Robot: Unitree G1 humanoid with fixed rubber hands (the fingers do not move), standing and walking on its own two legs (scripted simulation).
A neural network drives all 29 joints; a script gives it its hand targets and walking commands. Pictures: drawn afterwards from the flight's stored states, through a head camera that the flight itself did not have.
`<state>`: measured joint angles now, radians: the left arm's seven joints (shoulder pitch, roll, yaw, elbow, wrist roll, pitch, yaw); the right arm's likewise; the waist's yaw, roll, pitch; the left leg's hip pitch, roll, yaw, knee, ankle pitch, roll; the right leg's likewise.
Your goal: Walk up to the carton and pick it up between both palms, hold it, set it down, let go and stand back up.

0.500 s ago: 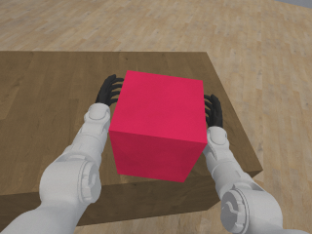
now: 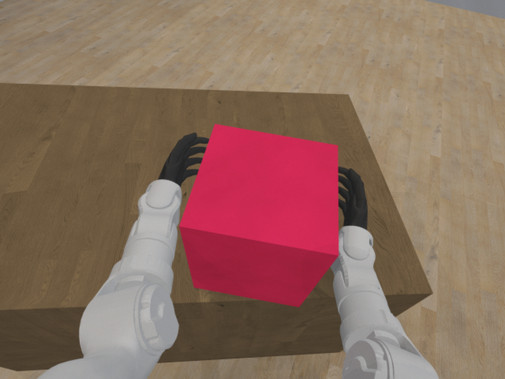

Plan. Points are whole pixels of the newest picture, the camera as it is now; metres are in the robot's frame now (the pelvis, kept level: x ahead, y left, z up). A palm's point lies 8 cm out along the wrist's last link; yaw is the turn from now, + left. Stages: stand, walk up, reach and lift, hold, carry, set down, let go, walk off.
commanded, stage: reach and lift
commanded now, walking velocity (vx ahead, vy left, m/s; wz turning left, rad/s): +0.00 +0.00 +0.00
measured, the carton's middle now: (260, 222) +0.38 -0.02 +0.00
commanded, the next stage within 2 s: none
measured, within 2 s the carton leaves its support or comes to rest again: leaves its support in 0.82 s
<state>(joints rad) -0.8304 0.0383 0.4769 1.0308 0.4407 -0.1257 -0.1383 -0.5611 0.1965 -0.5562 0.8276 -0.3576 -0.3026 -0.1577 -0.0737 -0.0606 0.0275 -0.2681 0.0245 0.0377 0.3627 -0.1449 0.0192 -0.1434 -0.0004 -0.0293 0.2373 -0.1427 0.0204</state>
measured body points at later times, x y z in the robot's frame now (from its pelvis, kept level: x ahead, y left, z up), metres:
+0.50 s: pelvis +0.00 -0.01 +0.00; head +0.04 +0.03 +0.45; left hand +0.43 +0.13 +0.07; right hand +0.36 -0.17 +0.05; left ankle +0.02 +0.10 -0.75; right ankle -0.02 -0.13 -0.75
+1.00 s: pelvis -0.01 +0.00 +0.00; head +0.00 +0.03 +0.45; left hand +0.40 +0.13 +0.10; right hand +0.34 -0.17 +0.08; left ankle +0.02 +0.10 -0.75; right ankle -0.02 -0.13 -0.75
